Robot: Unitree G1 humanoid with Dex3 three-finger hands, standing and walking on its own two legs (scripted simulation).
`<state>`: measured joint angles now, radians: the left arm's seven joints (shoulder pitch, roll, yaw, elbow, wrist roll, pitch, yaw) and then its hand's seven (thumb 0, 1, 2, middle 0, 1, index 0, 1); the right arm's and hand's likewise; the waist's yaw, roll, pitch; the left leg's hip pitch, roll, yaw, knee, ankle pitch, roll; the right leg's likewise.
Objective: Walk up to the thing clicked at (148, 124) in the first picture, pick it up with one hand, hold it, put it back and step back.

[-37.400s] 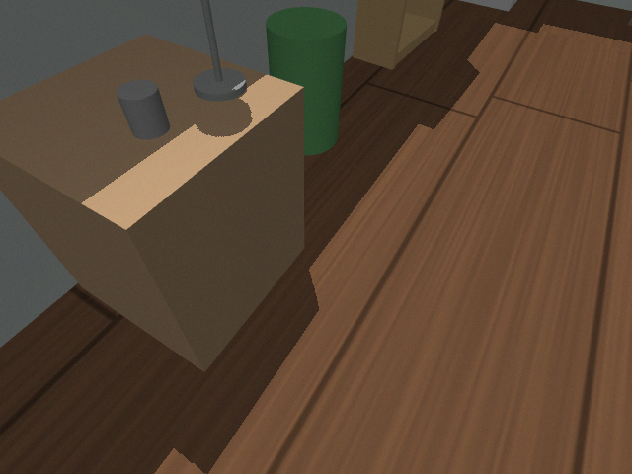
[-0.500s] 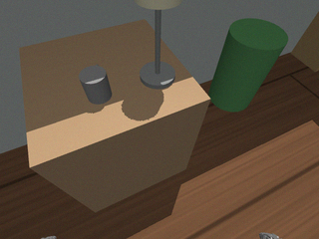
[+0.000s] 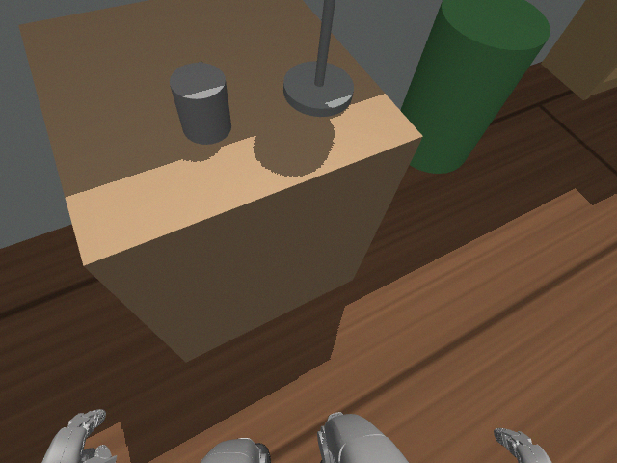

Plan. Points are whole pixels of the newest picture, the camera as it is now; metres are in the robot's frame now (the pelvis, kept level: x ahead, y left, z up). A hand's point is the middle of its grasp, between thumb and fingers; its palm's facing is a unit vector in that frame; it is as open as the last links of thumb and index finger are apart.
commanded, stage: step back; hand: left
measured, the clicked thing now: (203, 98) +0.66 +0.16 +0.00
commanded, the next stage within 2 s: none
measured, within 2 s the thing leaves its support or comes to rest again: neither
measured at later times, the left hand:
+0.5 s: hand out of the picture +0.03 +0.27 -0.15, palm faces +0.00 -0.93 -0.38, open 7.4 cm
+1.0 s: hand out of the picture -0.17 +0.23 -0.14, palm faces -0.05 -0.91 -0.41, open 7.4 cm
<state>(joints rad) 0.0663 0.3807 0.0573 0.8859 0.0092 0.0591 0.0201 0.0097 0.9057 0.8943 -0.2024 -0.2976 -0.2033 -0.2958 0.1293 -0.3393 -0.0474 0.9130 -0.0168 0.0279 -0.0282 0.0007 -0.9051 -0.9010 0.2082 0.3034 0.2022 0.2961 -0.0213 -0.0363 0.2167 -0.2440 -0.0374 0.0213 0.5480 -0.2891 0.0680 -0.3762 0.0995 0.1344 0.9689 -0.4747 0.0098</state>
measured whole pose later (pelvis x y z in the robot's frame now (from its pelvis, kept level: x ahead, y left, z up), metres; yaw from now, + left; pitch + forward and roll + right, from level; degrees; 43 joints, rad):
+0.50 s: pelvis -0.11 +0.01 -0.01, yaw +2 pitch -2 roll +1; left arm 0.08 0.38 0.06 0.75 0.02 0.05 0.00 0.01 0.90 0.89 -0.20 -0.30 -0.21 -0.30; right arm 0.14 -0.40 -0.05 0.89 -0.01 0.02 -0.03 0.00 -0.91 -0.90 0.20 0.30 0.20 0.30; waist -0.01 -0.03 0.21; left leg -0.22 -0.04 -0.05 0.61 -0.35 -0.01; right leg -0.39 -0.02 0.03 0.66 -0.23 0.01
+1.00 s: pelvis -0.25 -0.04 -0.01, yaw -3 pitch -2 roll +2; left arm 0.21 0.35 0.07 0.84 0.04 0.05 -0.02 0.01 0.90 0.89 -0.20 -0.30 -0.20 -0.30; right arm 0.11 -0.40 -0.06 0.84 0.00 0.06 -0.03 0.00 -0.91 -0.90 0.21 0.30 0.20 0.30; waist 0.03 0.02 0.17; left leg -0.48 -0.05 -0.11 0.99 -0.49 0.00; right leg -0.27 0.02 0.07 0.67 -0.36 -0.03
